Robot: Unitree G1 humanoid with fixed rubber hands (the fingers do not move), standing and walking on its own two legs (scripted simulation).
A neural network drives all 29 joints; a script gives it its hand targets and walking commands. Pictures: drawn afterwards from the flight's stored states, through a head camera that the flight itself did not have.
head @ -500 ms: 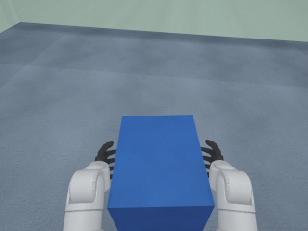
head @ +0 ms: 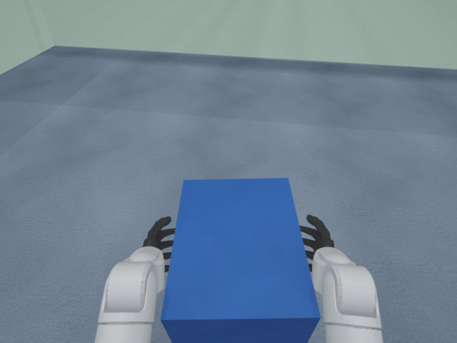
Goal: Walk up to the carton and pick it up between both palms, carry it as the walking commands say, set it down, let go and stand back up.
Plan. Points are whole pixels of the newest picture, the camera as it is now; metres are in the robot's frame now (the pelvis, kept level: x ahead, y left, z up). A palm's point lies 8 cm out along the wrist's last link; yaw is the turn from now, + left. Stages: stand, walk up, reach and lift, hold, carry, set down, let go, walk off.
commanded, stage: carry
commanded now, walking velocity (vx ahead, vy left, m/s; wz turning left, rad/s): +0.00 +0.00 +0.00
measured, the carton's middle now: (237, 274) +0.27 +0.00 +0.00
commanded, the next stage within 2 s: none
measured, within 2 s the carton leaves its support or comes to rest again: neither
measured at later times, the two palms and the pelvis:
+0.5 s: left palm (172, 276) +0.23 +0.11 +0.06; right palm (350, 284) +0.24 -0.17 +0.06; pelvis -0.04 -0.03 +0.00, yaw +0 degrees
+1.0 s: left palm (166, 263) +0.26 +0.12 +0.06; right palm (338, 266) +0.26 -0.16 +0.06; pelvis -0.01 -0.02 +0.00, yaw +0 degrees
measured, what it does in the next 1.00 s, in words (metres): stands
